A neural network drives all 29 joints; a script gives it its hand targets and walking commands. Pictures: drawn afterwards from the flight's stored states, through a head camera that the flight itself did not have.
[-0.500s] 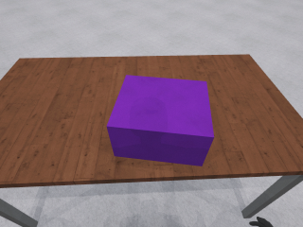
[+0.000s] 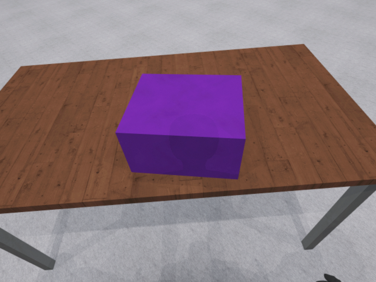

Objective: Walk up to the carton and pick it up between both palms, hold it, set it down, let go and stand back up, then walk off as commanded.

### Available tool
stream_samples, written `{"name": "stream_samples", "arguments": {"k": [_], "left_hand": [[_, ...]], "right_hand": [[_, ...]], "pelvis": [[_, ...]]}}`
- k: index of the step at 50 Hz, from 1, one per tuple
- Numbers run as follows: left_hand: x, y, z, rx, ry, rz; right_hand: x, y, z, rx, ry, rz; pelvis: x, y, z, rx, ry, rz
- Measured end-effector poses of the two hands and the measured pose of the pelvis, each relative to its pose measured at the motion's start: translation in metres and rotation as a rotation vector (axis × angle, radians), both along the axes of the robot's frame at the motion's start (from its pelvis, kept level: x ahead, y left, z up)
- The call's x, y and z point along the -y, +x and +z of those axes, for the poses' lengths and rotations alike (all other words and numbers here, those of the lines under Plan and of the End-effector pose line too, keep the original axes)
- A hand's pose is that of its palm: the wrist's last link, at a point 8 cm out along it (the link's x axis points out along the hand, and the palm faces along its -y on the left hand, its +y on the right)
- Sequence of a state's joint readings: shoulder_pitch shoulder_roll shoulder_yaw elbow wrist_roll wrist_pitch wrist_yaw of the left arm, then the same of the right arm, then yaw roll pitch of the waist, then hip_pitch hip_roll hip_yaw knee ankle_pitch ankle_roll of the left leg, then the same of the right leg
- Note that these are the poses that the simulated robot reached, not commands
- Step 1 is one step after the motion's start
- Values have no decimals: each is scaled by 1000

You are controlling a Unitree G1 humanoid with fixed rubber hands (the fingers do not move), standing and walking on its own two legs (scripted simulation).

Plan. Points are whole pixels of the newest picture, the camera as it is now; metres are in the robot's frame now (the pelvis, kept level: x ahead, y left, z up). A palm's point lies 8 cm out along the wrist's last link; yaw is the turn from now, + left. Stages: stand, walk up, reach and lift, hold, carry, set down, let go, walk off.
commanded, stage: walk off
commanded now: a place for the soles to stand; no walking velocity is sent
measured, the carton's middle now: (186, 123) +0.54 +0.02 +0.02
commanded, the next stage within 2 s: none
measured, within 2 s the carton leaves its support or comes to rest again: neither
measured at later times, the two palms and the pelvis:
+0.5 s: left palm out of the picture -0.04 +0.27 -0.06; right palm out of the picture -0.03 -0.35 -0.10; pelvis -0.12 -0.03 +0.01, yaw +2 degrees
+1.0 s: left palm out of the picture -0.14 +0.32 -0.12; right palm out of the picture -0.19 -0.27 -0.10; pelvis -0.25 +0.03 +0.00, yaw +2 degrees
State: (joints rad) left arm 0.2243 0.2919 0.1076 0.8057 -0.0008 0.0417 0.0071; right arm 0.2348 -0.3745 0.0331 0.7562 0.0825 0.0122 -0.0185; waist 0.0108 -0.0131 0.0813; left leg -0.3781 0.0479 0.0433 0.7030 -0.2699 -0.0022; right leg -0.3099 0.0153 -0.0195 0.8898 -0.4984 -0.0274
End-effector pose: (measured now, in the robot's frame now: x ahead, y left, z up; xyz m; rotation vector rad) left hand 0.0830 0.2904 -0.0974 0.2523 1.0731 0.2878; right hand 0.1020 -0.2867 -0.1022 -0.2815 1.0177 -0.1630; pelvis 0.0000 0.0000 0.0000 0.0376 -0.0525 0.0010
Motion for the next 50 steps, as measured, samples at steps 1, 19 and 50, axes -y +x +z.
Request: {"name": "stream_samples", "arguments": {"k": [1, 19, 50], "left_hand": [[4, -8, -3, -6, 11, 1], [28, -109, 35, -5, 118, 32], [-27, -219, -25, -48, -35, -34]], "right_hand": [[7, -6, -9, -8, 3, 0], [65, -96, -7, -57, -11, -33], [-16, -295, 3, -174, -78, -91]], "pelvis": [[5, -7, -6, -9, 12, 3], [40, -97, 10, 66, 45, 30], [-33, -246, -4, -18, -76, 36]]}}
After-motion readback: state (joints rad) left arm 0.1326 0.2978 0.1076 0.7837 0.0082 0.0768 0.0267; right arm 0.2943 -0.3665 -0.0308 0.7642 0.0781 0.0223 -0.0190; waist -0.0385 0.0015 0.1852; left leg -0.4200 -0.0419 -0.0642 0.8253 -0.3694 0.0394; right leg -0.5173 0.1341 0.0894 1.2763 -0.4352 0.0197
